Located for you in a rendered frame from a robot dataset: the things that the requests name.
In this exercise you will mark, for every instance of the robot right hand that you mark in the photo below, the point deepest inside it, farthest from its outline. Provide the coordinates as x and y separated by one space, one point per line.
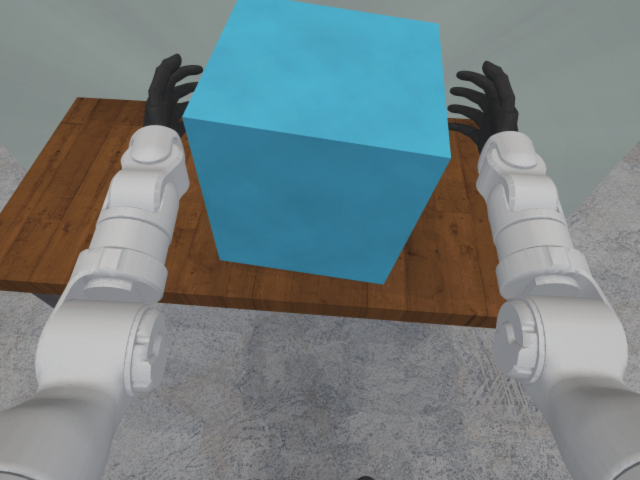
498 104

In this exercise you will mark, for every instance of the right robot upper arm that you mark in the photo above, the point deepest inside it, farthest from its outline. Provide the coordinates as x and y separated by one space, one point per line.
569 355

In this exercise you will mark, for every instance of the table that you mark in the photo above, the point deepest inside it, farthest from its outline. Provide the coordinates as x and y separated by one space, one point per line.
445 273

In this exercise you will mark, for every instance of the robot left hand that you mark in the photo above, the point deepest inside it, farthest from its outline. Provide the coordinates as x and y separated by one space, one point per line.
161 108

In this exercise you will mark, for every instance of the carton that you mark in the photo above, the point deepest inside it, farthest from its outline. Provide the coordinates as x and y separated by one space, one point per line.
318 136

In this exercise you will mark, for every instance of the robot left forearm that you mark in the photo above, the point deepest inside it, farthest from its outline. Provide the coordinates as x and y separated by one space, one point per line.
126 258

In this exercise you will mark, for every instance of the left robot upper arm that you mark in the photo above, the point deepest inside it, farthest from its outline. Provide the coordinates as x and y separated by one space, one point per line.
96 357

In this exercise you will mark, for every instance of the robot right forearm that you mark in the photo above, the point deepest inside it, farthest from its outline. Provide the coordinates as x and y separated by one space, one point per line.
535 251

